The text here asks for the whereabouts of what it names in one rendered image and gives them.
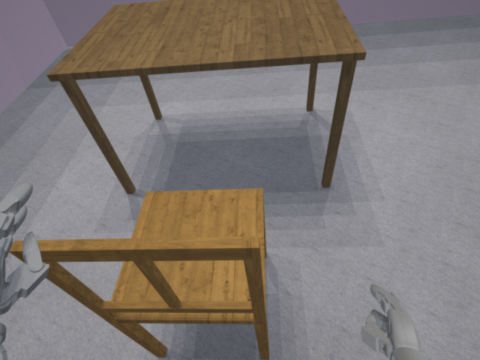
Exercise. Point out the left robot hand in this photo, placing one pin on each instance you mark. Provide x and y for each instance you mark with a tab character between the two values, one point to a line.
31	273

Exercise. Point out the right robot hand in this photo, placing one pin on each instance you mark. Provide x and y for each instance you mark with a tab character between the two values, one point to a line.
395	330

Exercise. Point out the table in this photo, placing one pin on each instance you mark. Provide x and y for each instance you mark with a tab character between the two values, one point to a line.
179	36

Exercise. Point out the chair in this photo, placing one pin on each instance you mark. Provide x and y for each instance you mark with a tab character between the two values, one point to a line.
195	257

